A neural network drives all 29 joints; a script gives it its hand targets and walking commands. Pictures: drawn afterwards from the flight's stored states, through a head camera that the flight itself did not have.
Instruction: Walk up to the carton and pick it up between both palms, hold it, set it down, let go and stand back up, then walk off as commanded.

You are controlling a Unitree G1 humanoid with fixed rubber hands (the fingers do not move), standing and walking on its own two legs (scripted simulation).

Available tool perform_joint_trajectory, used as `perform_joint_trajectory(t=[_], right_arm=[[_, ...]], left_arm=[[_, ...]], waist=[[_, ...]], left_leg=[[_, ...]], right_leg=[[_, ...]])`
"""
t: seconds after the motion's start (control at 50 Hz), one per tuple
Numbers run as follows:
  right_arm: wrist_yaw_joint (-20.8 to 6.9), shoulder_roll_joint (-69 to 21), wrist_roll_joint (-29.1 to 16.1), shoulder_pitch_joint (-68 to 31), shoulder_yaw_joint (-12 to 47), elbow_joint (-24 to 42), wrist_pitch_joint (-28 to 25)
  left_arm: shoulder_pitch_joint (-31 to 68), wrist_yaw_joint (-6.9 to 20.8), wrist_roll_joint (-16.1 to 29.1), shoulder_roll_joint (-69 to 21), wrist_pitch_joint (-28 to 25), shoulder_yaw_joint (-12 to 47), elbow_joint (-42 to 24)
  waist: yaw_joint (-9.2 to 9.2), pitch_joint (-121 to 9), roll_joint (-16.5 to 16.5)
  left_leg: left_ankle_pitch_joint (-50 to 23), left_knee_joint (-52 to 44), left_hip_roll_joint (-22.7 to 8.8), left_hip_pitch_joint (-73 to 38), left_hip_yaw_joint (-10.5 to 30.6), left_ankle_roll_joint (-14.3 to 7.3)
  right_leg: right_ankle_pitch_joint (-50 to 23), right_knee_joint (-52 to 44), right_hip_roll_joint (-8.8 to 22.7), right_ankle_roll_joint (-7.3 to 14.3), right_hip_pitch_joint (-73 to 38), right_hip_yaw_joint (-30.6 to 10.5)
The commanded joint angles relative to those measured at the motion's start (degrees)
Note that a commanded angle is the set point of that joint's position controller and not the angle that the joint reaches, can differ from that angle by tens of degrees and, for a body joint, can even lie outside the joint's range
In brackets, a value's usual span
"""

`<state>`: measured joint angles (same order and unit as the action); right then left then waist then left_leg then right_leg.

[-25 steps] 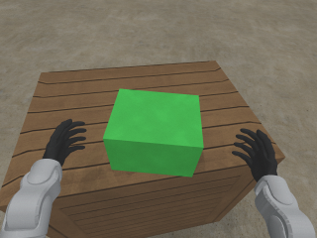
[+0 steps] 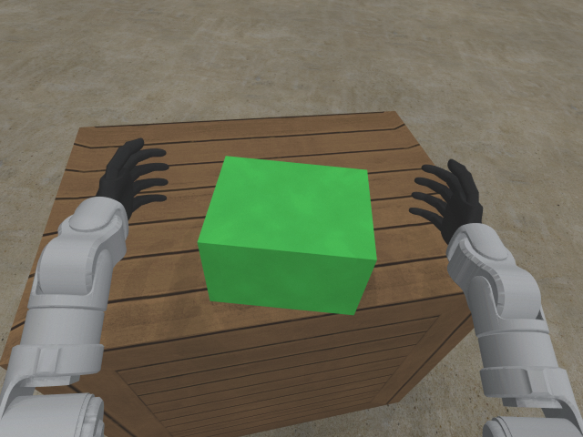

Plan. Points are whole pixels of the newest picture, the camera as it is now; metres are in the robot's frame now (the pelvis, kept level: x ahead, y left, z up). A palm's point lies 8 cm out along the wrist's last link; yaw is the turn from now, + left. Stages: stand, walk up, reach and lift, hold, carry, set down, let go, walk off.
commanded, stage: reach and lift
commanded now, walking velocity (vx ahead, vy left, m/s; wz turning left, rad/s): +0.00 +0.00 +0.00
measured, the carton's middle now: (289, 234) +0.43 +0.02 +0.04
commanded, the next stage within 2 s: none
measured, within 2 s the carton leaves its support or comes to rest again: neither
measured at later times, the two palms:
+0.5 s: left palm (137, 193) +0.40 +0.23 +0.14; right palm (455, 217) +0.39 -0.20 +0.14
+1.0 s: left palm (159, 210) +0.41 +0.21 +0.09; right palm (430, 239) +0.39 -0.19 +0.08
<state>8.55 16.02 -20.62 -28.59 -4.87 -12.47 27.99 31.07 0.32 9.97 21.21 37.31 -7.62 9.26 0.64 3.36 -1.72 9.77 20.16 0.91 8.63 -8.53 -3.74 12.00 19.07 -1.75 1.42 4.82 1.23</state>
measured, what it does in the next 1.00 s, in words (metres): stands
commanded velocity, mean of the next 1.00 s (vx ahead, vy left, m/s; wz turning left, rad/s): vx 0.00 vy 0.00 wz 0.00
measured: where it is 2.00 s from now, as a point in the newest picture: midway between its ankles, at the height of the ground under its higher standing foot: outside the picture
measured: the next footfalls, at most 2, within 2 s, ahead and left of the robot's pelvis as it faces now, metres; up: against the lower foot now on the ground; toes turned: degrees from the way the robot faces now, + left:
none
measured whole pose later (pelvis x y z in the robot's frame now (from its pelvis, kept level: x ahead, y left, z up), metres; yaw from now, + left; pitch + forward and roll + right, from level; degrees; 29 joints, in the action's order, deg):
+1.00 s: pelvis +0.01 +0.00 +0.00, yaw +0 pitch +4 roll -1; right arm 7.4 10.8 -14.9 -30.9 -2.5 -35.7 6.3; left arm 37.0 1.7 10.0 17.2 7.2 -3.6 41.5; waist -0.1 -0.8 -1.5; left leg 9.9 20.2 0.9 14.7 -8.3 -3.8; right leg 12.0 18.7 -1.8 1.3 10.7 1.2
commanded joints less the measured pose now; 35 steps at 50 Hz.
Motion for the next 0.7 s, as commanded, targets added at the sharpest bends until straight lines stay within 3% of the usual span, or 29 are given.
perform_joint_trajectory(t=[0.0, 0.02, 0.04, 0.06, 0.08, 0.14, 0.16, 0.18, 0.2, 0.22, 0.28, 0.32, 0.34, 0.36, 0.38, 0.4, 0.42, 0.46, 0.48, 0.5, 0.52, 0.54, 0.56, 0.6, 0.62, 0.64, 0.66, 0.68], right_arm=[[-0.2, 14.5, -1.2, -28.5, -1.3, 7.0, -7.4], [0.0, 14.8, -1.6, -28.9, -0.1, 7.7, -7.6], [0.4, 15.3, -1.9, -28.5, -0.1, 8.8, -7.8], [0.8, 14.5, -1.7, -27.7, 0.6, 6.6, -7.6], [1.3, 15.3, -2.2, -30.7, 0.0, 7.7, -7.7], [0.8, 12.5, -2.0, -32.9, 4.0, -1.0, -6.8], [0.6, 12.9, -2.1, -32.5, 4.3, -1.8, -6.8], [0.6, 11.7, -1.8, -33.0, 4.2, -3.2, -7.0], [0.3, 11.4, -2.5, -33.2, 5.5, -2.5, -7.4], [0.6, 11.9, -1.6, -31.7, 4.8, -2.4, -7.9], [0.7, 9.6, -0.5, -31.6, 5.0, -3.9, -9.4], [0.6, 8.4, 0.8, -29.9, 3.8, -5.9, -10.5], [0.5, 8.3, 1.1, -31.1, 3.2, -6.5, -11.4], [0.5, 7.6, 1.7, -28.3, 3.0, -3.4, -12.6], [0.1, 7.7, 1.4, -28.6, 2.6, -1.9, -13.4], [0.0, 7.7, 1.6, -27.7, 2.6, -3.9, -13.9], [-0.2, 7.1, 2.5, -27.5, 2.3, -7.6, -14.3], [-0.6, 6.7, 2.5, -25.3, 3.7, -5.8, -15.3], [-1.0, 6.0, 3.5, -25.6, 3.0, -12.2, -15.5], [-1.4, 6.1, 2.9, -26.1, 4.3, -13.1, -15.8], [-1.4, 5.5, 3.5, -24.9, 4.6, -14.4, -15.8], [-1.5, 5.1, 3.2, -22.7, 5.2, -13.8, -15.9], [-1.8, 4.0, 3.8, -22.8, 5.3, -18.6, -16.1], [-1.9, 3.8, 4.3, -24.5, 5.7, -15.8, -17.0], [-1.8, 1.9, 4.9, -23.0, 5.4, -16.6, -18.0], [-1.8, 2.0, 5.2, -24.0, 5.5, -13.2, -19.1], [-1.8, 1.6, 5.5, -25.1, 4.7, -13.9, -20.0], [-1.6, 1.2, 5.9, -25.3, 4.1, -11.4, -21.4]], left_arm=[[32.0, -1.7, 3.8, 12.6, -4.4, -2.1, -9.7], [31.5, -1.8, 4.0, 12.9, -4.0, -3.0, -9.7], [29.7, -1.7, 4.3, 12.9, -3.3, -2.9, -9.8], [29.0, -1.5, 3.3, 13.3, -3.3, -4.0, -7.5], [31.6, -1.2, 3.1, 13.6, -3.0, -4.0, -8.6], [32.0, -0.5, 1.4, 12.5, -3.3, -5.2, 3.1], [31.3, -0.3, 1.3, 12.4, -3.8, -5.3, 4.1], [32.7, 0.0, 1.9, 12.0, -4.8, -3.8, 6.6], [32.0, 0.2, 2.0, 12.0, -5.7, -3.2, 7.7], [31.4, 0.4, 2.4, 12.2, -6.6, -3.4, 8.5], [32.7, 1.2, 2.5, 11.4, -10.1, -1.2, 11.3], [32.7, 1.6, 2.5, 10.7, -12.8, 0.0, 11.0], [34.2, 1.5, 2.1, 10.7, -14.1, 0.0, 11.7], [32.3, 1.3, 3.0, 9.8, -15.3, 1.3, 7.7], [32.4, 0.8, 2.6, 10.1, -16.0, 0.6, 4.8], [32.9, 0.9, 2.5, 9.4, -16.6, 0.8, 4.3], [33.1, 1.1, 2.1, 9.2, -17.5, 1.1, 8.8], [29.6, 0.7, 1.6, 8.5, -17.9, -0.1, 6.7], [31.4, 0.9, 0.7, 7.9, -18.4, -0.4, 12.8], [29.6, 1.0, 0.3, 8.0, -18.9, -0.9, 15.1], [28.9, 1.2, 0.5, 6.7, -19.1, 0.5, 15.8], [25.6, 1.5, 0.4, 6.5, -19.4, 0.5, 16.8], [27.0, 2.0, -0.4, 6.7, -20.5, -0.1, 21.8], [26.3, 2.3, 0.0, 5.7, -21.7, 0.3, 23.2], [25.9, 2.4, -0.4, 5.1, -23.3, 1.4, 24.8], [26.8, 2.3, 0.1, 5.8, -24.7, 1.5, 22.2], [27.7, 2.3, 0.1, 4.7, -26.3, 2.1, 23.9], [28.8, 2.2, 0.9, 4.5, -28.2, 2.6, 21.1]], waist=[[-5.72, -36.6, 6.3], [-4.85, -37.1, 5.9], [-5.73, -37.5, 4.8], [-4.39, -34.1, 4.0], [-5.13, -35.6, 4.4], [-2.50, -26.3, 1.9], [-2.12, -27.1, 1.3], [-3.33, -27.0, 1.0], [-2.18, -27.2, 0.2], [-2.44, -28.1, -0.7], [-3.13, -30.0, -0.7], [-4.16, -29.7, 0.6], [-3.70, -30.1, 2.4], [-4.80, -33.4, 2.7], [-3.90, -35.1, 4.0], [-4.49, -34.8, 5.9], [-5.11, -32.5, 6.0], [-3.76, -34.1, 6.1], [-4.38, -29.4, 7.0], [-2.74, -28.8, 5.5], [-4.09, -28.2, 6.0], [-3.22, -27.8, 4.5], [-3.08, -24.1, 4.4], [-2.33, -25.5, 2.8], [-3.24, -26.0, 3.0], [-2.46, -27.9, 2.5], [-2.89, -28.7, 2.6], [-3.43, -32.1, 3.3]], left_leg=[[-25.8, 3.7, -4.8, -20.2, 10.0, 5.1], [-28.7, 4.6, -4.7, -19.9, 10.0, 5.4], [-31.4, 5.3, -4.3, -20.3, 9.9, 5.1], [-32.0, 4.7, -3.9, -19.7, 9.1, 5.0], [-31.4, 4.6, -3.7, -19.2, 8.7, 5.0], [-22.5, 2.1, -3.3, -12.1, 8.0, 3.3], [-21.8, 1.7, -3.7, -12.2, 8.4, 3.2], [-19.6, 2.0, -3.1, -11.5, 8.4, 2.8], [-19.9, 1.6, -3.2, -11.5, 8.3, 2.4], [-20.1, 1.8, -3.1, -12.3, 8.4, 2.3], [-19.9, 2.7, -2.9, -12.2, 8.6, 2.3], [-20.0, 2.7, -3.0, -13.4, 9.1, 2.7], [-19.7, 2.9, -3.2, -13.9, 9.3, 3.0], [-23.4, 3.8, -3.3, -16.9, 9.9, 3.4], [-27.9, 4.6, -3.5, -18.9, 9.6, 4.0], [-30.6, 5.7, -3.7, -21.6, 10.3, 4.7], [-29.8, 5.8, -3.8, -21.9, 10.7, 4.9], [-32.7, 6.0, -3.9, -23.6, 10.7, 5.0], [-30.3, 6.2, -3.9, -22.7, 10.9, 4.9], [-28.9, 5.3, -3.9, -21.5, 10.6, 4.4], [-28.0, 5.0, -3.8, -21.7, 10.5, 4.4], [-29.2, 4.5, -4.0, -20.8, 10.7, 4.3], [-25.3, 4.1, -3.9, -19.1, 10.7, 3.9], [-21.2, 3.0, -4.0, -16.6, 10.1, 3.2], [-19.0, 3.3, -3.8, -16.0, 10.3, 3.0], [-19.9, 2.9, -3.8, -15.8, 10.2, 2.9], [-19.4, 3.7, -3.6, -14.7, 10.1, 2.8], [-21.4, 4.6, -3.6, -15.8, 10.1, 2.9]], right_leg=[[-23.3, -2.7, -0.6, 0.1, 8.4, -1.2], [-25.4, -2.2, -0.6, -0.3, 6.7, -1.3], [-31.0, -1.8, -0.4, -0.7, 5.1, -1.7], [-31.4, -1.8, -0.8, -1.2, 5.9, -1.8], [-32.6, -2.1, -0.9, -1.5, 4.4, -1.6], [-28.1, -2.3, 0.1, -1.9, 4.0, -1.9], [-27.5, -2.2, 0.4, -1.9, 4.1, -1.8], [-26.0, -2.6, 1.2, -2.1, 4.7, -2.1], [-26.3, -2.4, 0.9, -2.1, 5.1, -2.2], [-27.3, -2.4, 1.1, -2.4, 4.6, -2.0], [-27.1, -2.0, 0.9, -2.4, 4.4, -2.2], [-25.2, -2.3, 0.8, -2.4, 5.1, -2.2], [-23.0, -2.2, 0.6, -2.0, 6.6, -1.9], [-24.1, -2.3, 0.2, -1.8, 5.5, -1.5], [-26.6, -1.7, -0.1, -1.7, 7.2, -1.4], [-25.6, -2.1, -0.3, -1.6, 8.9, -1.5], [-22.7, -2.5, -0.5, -1.4, 10.8, -1.2], [-22.7, -3.0, -0.7, -0.8, 10.0, -1.4], [-18.5, -3.7, -0.3, -0.7, 13.0, -1.2], [-17.4, -4.0, -0.4, -0.7, 12.8, -1.4], [-17.1, -4.4, -0.2, -0.5, 12.5, -1.6], [-18.2, -4.1, -0.4, -0.7, 11.5, -1.7], [-14.0, -4.5, 0.1, -0.8, 12.8, -1.9], [-13.2, -4.7, 0.6, -1.0, 11.9, -1.9], [-12.1, -4.3, 0.6, -0.9, 11.8, -2.1], [-13.3, -3.9, 0.6, -1.2, 10.6, -2.2], [-13.2, -3.6, 0.8, -1.4, 11.7, -2.1], [-15.3, -2.6, 0.8, -1.2, 11.8, -1.8]])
